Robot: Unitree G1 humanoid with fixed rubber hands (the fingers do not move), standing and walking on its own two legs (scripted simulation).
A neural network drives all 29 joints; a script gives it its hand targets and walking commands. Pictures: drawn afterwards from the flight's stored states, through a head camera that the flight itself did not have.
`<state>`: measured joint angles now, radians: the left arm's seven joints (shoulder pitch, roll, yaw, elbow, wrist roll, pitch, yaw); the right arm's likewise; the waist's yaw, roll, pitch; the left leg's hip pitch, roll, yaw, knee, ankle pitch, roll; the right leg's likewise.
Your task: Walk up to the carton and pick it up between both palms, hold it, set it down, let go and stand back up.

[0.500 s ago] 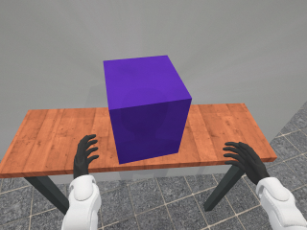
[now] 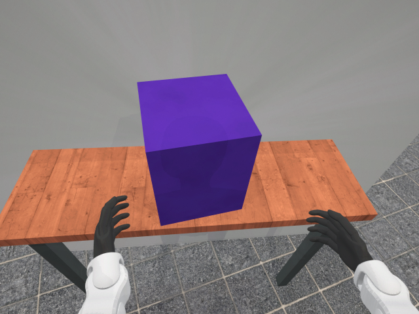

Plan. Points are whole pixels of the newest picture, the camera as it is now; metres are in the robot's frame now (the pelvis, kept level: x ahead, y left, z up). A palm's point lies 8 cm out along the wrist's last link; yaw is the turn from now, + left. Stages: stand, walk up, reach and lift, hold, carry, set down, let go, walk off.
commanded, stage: set down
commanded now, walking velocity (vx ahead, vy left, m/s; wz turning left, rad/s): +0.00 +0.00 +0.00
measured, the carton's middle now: (193, 150) +0.45 +0.06 +0.06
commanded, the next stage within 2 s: let go in 1.54 s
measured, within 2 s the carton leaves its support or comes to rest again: neither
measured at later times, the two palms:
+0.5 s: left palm (101, 262) +0.20 +0.21 +0.00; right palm (338, 271) +0.21 -0.23 +0.00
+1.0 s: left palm (94, 280) +0.18 +0.23 -0.04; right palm (331, 283) +0.20 -0.22 -0.03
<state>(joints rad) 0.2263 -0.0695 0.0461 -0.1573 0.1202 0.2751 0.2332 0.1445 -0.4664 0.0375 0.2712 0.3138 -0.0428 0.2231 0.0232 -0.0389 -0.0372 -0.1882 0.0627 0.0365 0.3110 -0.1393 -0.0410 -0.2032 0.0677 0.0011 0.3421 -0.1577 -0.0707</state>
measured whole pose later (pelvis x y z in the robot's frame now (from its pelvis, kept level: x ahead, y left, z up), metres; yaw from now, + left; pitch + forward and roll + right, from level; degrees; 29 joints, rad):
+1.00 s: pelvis +0.02 +0.01 +0.00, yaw +0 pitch +2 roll +1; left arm 0.32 0.12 0.05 0.14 0.09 0.13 0.08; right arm 0.28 -0.29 0.04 0.36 0.30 -0.13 0.10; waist 0.02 -0.05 0.00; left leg -0.19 0.05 0.04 0.31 -0.16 -0.04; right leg -0.20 0.06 0.00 0.34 -0.18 -0.06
